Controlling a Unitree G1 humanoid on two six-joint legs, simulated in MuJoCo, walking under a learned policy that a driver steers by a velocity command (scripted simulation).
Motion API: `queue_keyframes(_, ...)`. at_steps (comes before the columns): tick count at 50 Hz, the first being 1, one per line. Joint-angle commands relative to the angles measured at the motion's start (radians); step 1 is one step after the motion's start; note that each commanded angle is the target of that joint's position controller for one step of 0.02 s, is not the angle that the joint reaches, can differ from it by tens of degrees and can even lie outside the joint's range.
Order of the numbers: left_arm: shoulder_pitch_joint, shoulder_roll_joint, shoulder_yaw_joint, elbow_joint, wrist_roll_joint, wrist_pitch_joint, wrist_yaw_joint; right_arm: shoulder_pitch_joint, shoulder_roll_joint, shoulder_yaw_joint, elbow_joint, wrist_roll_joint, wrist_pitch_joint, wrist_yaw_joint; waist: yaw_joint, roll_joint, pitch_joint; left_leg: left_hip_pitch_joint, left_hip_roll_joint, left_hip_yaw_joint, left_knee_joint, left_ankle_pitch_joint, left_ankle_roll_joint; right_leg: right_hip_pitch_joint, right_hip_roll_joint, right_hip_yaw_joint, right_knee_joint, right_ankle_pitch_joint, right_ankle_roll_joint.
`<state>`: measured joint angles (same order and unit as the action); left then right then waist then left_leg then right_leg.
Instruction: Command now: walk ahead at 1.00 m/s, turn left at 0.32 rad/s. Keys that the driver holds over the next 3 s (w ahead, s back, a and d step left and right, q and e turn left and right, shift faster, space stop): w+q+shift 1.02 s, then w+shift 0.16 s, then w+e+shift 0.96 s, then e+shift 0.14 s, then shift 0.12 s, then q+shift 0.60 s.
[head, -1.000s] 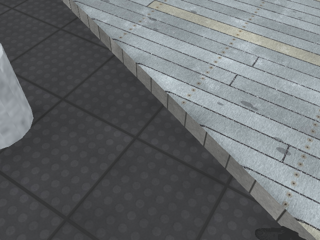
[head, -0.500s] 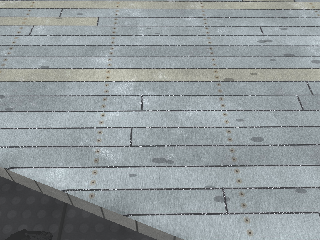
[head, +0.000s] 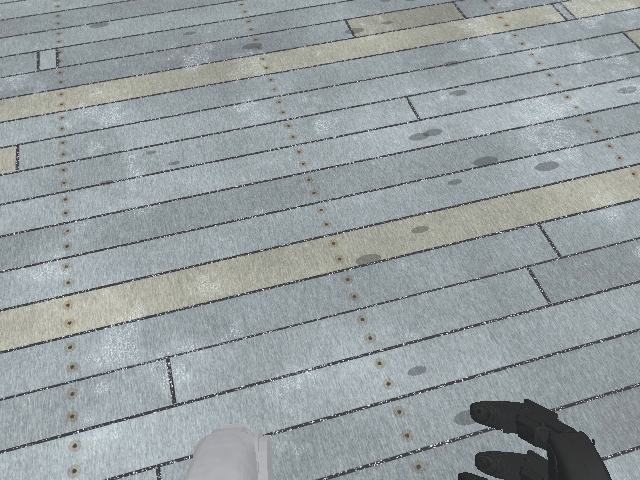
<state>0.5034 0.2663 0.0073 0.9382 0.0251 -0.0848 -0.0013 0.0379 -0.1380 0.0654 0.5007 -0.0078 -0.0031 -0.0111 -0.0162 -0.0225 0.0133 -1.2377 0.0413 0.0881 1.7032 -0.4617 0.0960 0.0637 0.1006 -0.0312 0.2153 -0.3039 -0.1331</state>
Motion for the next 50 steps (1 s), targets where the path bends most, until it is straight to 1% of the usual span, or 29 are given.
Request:
queue_keyframes(1,-0.143,0.184,0.03,-0.124,-0.045,-0.05,0.02,0.188,-0.134,-0.035,0.015,0.013,-0.001,0.025,-0.145,0.039,-0.159,0.906,-0.09,0.139,-0.32,0.237,0.03,-0.47,-0.199,-0.103,-0.091,1.45,0.023)
queue_keyframes(3,-0.198,0.359,0.082,-0.15,-0.082,-0.068,0.047,0.36,-0.227,-0.086,0.107,0.031,0.026,0.033,-0.262,-0.056,-0.384,1.104,-0.18,0.126,-0.448,0.153,0.018,-0.237,-0.258,-0.102,0.236,1.924,0.032)
queue_keyframes(4,-0.241,0.311,0.086,-0.187,-0.052,-0.061,0.037,0.478,-0.265,-0.104,0.143,0.022,0.026,0.034,-0.285,-0.149,-0.341,1.07,-0.192,0.1,-0.577,0.076,0.067,-0.159,-0.285,-0.078,0.525,2.019,0.071)
queue_keyframes(5,-0.346,0.282,0.098,-0.211,-0.046,-0.046,0.03,0.606,-0.349,-0.147,0.187,0.022,0.005,0.039,-0.397,-0.048,-0.27,1.136,-0.17,-0.087,-0.927,0.13,0.202,-0.236,-0.171,-0.087,1.166,1.452,0.116)
queue_keyframes(6,-0.467,0.001,0.022,-0.275,0.019,-0.051,-0.005,0.57,-0.314,-0.142,0.285,0.029,-0.009,0.036,-0.277,0.232,-0.069,1.135,-0.149,-0.336,-0.995,0.268,0.229,-0.677,0.044,-0.025,1.606,0.026,0.086)
queue_keyframes(7,-0.259,-0.113,-0.017,-0.445,0.058,-0.059,-0.02,0.369,-0.281,-0.132,0.224,0.006,-0.005,0.022,0.0,0.373,-0.226,1.259,0.03,-0.91,-1.172,0.329,0.341,-0.964,0.05,0.188,1.822,-0.063,0.087)
queue_keyframes(8,-0.231,-0.089,-0.035,-0.447,0.06,-0.07,-0.026,0.308,-0.244,-0.131,0.191,-0.007,-0.007,0.016,0.016,0.203,-0.241,1.258,0.143,-1.123,-1.399,-0.03,0.356,-1.031,-0.001,0.215,1.854,0.004,0.076)
queue_keyframes(9,-0.267,0.01,-0.017,-0.436,0.055,-0.073,-0.019,0.286,-0.202,-0.128,0.223,-0.009,-0.014,0.004,0.032,0.069,-0.094,1.141,0.151,-1.179,-1.458,0.062,0.342,-1.01,-0.037,0.198,1.842,0.118,0.113)
queue_keyframes(12,-0.414,-0.004,-0.026,-0.493,0.039,-0.027,-0.01,0.414,-0.198,-0.129,0.286,-0.024,-0.064,-0.026,0.031,-0.198,0.105,0.973,0.035,-0.76,-1.354,0.266,0.277,-1.068,-0.09,0.183,1.564,-0.162,0.117)
queue_keyframes(16,-0.589,0.027,-0.049,-0.579,0.027,0.0,-0.017,0.413,-0.274,-0.152,0.286,-0.001,-0.097,-0.013,-0.001,-0.063,0.126,0.881,-0.072,-0.53,-1.536,0.424,0.201,-0.841,-0.156,0.062,0.868,-0.049,0.133)
queue_keyframes(19,-0.592,-0.044,-0.073,-0.55,-0.004,0.004,-0.032,0.379,-0.324,-0.171,0.287,0.023,-0.087,0.003,-0.038,0.016,-0.043,0.835,-0.1,-0.415,-1.56,0.72,0.139,-0.353,-0.063,-0.02,0.482,0.308,0.156)
queue_keyframes(22,-0.358,0.089,-0.009,-0.474,-0.008,-0.01,0.015,0.385,-0.377,-0.193,0.287,0.02,-0.105,0.019,0.083,0.097,-0.207,1.043,-0.073,-0.441,-1.114,1.128,0.047,-0.116,-0.044,0.022,0.289,0.288,0.123)
queue_keyframes(23,-0.186,0.143,0.023,-0.42,-0.005,-0.015,0.035,0.322,-0.375,-0.195,0.262,0.017,-0.11,0.026,0.176,0.084,-0.296,0.946,-0.098,-0.431,-0.901,0.992,0.023,0.101,-0.108,0.053,0.306,0.257,0.11)
queue_keyframes(24,-0.011,0.206,0.057,-0.379,0.028,-0.02,0.052,0.298,-0.263,-0.171,0.226,0.006,-0.115,0.027,0.216,-0.037,-0.375,0.759,-0.142,-0.355,-0.605,0.38,0.02,0.323,-0.303,0.215,0.336,0.036,0.079)
queue_keyframes(25,-0.049,0.246,0.063,-0.388,0.068,-0.018,0.046,0.372,-0.173,-0.135,0.167,0.04,-0.103,0.016,0.126,-0.259,-0.48,0.535,-0.174,-0.258,-0.323,-0.029,-0.006,0.465,-0.57,0.691,0.246,-0.004,-0.003)
queue_keyframes(26,-0.154,0.208,0.073,-0.4,0.053,-0.01,0.033,0.361,-0.238,-0.135,0.157,0.023,-0.085,0.007,0.106,-0.229,-0.432,0.421,-0.1,-0.198,-0.243,0.085,-0.001,0.36,-0.563,0.798,0.151,-0.162,-0.065)
queue_keyframes(27,-0.224,0.102,0.051,-0.402,0.04,-0.012,0.026,0.285,-0.257,-0.141,0.17,-0.003,-0.067,0.01,0.099,-0.095,-0.28,0.41,-0.047,-0.181,-0.263,0.172,0.0,0.201,-0.505,0.661,0.119,-0.222,-0.056)
queue_keyframes(29,-0.164,0.057,0.038,-0.324,0.03,-0.021,0.017,0.147,-0.241,-0.143,0.147,-0.031,-0.044,0.041,0.102,0.037,-0.072,0.428,0.005,-0.178,-0.326,0.178,-0.003,-0.026,-0.4,0.377,0.08,0.033,0.01)
queue_keyframes(30,-0.163,0.069,0.042,-0.297,0.029,-0.028,0.02,0.195,-0.212,-0.133,0.12,-0.024,-0.028,0.058,0.045,-0.048,-0.071,0.414,0.01,-0.176,-0.328,0.171,-0.011,-0.05,-0.417,0.366,0.069,0.053,-0.004)
queue_keyframes(33,-0.123,0.044,0.038,-0.22,0.0,-0.048,0.004,0.104,-0.177,-0.113,0.062,-0.034,0.007,0.078,0.014,-0.049,0.012,0.343,0.06,-0.159,-0.361,0.189,-0.02,-0.114,-0.397,0.182,0.003,0.265,0.039)
queue_keyframes(38,-0.136,0.097,0.042,-0.161,-0.001,-0.055,0.006,-0.041,-0.18,-0.086,0.007,-0.027,0.008,0.103,-0.002,-0.016,0.098,0.528,0.007,-0.001,-0.72,0.451,0.01,-0.22,-0.26,-0.179,-0.09,0.57,0.124)
queue_keyframes(41,-0.039,0.176,0.056,-0.134,0.0,-0.049,0.019,-0.072,-0.196,-0.083,0.01,-0.03,-0.004,0.109,-0.005,-0.043,0.081,0.712,-0.101,0.14,-0.897,0.442,0.066,-0.116,-0.279,-0.229,0.044,1.195,0.157)
queue_keyframes(43,-0.07,0.229,0.069,-0.16,-0.003,-0.028,0.046,0.183,-0.272,-0.12,0.095,-0.006,-0.004,0.098,-0.143,-0.082,-0.144,1.076,-0.199,0.125,-0.871,0.408,0.103,-0.11,-0.302,-0.223,0.396,1.534,0.154)
queue_keyframes(44,-0.105,0.278,0.08,-0.196,-0.009,-0.019,0.045,0.356,-0.305,-0.14,0.142,-0.026,-0.016,0.087,-0.218,-0.08,-0.165,1.258,-0.213,0.088,-0.942,0.331,0.147,-0.253,-0.32,-0.197,0.691,1.556,0.169)
queue_keyframes(45,-0.144,0.28,0.089,-0.206,-0.003,-0.006,0.035,0.469,-0.347,-0.168,0.175,-0.016,-0.021,0.063,-0.277,-0.006,-0.173,1.477,-0.137,-0.064,-1.093,0.343,0.221,-0.466,-0.241,-0.196,1.117,0.875,0.171)
queue_keyframes(46,-0.089,0.08,0.042,-0.237,0.035,-0.005,0.014,0.389,-0.413,-0.18,0.168,-0.001,-0.01,0.033,-0.115,0.172,-0.159,1.583,0.068,-0.36,-0.954,0.6,0.258,-0.789,-0.105,-0.156,1.509,-0.261,0.155)
queue_keyframes(47,-0.133,0.135,0.041,-0.377,0.009,-0.02,0.015,0.41,-0.488,-0.207,0.126,-0.017,0.008,0.021,-0.128,0.168,-0.42,1.751,0.199,-0.787,-1.215,0.285,0.439,-0.955,-0.084,0.079,1.581,-0.208,0.166)
queue_keyframes(48,-0.234,0.158,0.032,-0.395,0.013,-0.038,0.009,0.399,-0.465,-0.21,0.133,-0.016,0.011,0.006,-0.13,0.037,-0.283,1.627,0.214,-0.901,-1.401,0.053,0.393,-1.014,-0.132,0.127,1.473,-0.113,0.161)
queue_keyframes(50,-0.24,0.149,0.026,-0.373,0.033,-0.036,0.013,0.314,-0.377,-0.184,0.16,-0.01,-0.008,-0.003,-0.002,-0.085,-0.011,1.231,0.132,-0.749,-1.473,0.127,0.309,-0.913,-0.194,0.113,1.27,-0.088,0.165)
